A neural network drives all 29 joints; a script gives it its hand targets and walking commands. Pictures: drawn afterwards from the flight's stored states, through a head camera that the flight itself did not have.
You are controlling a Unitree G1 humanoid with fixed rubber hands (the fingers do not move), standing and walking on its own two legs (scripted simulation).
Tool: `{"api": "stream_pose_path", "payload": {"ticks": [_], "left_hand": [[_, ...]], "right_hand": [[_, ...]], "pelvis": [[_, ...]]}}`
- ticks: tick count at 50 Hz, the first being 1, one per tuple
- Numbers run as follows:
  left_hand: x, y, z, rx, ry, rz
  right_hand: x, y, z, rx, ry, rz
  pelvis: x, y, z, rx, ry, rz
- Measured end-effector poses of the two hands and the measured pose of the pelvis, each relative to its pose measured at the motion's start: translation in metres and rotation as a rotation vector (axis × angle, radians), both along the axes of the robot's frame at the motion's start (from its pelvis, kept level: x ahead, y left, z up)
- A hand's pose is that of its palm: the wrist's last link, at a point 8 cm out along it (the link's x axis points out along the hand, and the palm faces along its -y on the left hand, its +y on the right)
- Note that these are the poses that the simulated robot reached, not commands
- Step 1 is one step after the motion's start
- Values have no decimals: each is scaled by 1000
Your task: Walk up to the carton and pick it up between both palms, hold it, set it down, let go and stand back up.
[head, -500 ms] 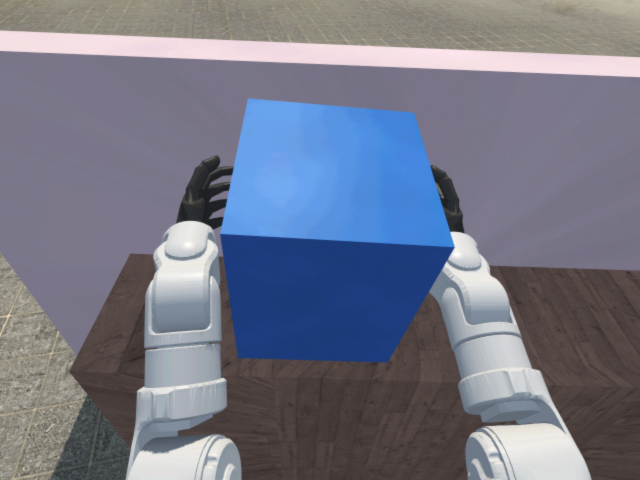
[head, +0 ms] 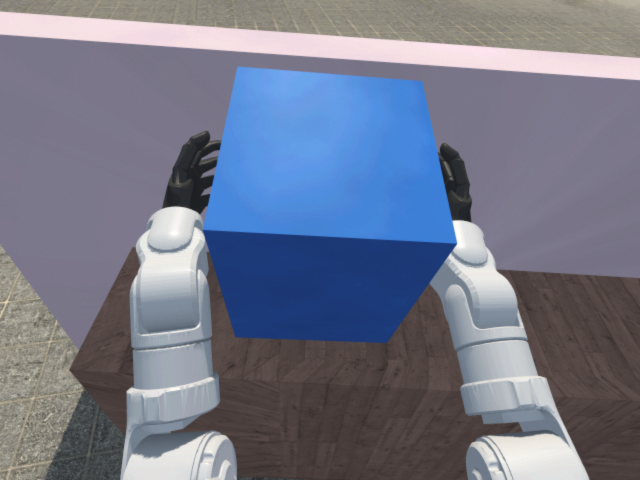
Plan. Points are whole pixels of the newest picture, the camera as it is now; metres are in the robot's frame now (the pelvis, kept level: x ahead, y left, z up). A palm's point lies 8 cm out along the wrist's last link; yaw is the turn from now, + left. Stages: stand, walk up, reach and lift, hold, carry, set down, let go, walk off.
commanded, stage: hold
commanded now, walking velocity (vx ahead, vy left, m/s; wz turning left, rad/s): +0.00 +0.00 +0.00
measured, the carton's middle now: (320, 220) +0.37 -0.01 +0.16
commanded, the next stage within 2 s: none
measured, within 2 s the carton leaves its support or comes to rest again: neither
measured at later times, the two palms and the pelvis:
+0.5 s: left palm (218, 213) +0.35 +0.11 +0.19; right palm (465, 226) +0.36 -0.18 +0.16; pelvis -0.01 -0.02 +0.00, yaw +1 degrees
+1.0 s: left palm (189, 229) +0.33 +0.14 +0.19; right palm (457, 239) +0.32 -0.16 +0.17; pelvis -0.02 +0.00 +0.00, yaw +0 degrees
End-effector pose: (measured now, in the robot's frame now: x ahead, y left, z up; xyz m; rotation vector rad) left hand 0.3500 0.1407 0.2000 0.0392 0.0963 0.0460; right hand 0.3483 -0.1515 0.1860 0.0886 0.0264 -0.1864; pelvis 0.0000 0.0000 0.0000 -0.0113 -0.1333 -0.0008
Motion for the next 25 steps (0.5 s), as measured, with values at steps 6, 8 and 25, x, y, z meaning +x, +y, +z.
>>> {"api": "stream_pose_path", "payload": {"ticks": [6,8,25], "left_hand": [[-16,1,-8,-25,44,-8],[-20,-2,-9,-30,55,-4],[3,-32,-13,60,71,26]], "right_hand": [[-17,1,-6,-19,43,2],[-22,-2,-10,-27,56,0],[7,-30,-23,-51,76,20]], "pelvis": [[-12,3,-1,1,-19,-11],[-15,2,-1,2,-24,-11],[-8,-21,-1,2,-12,18]]}}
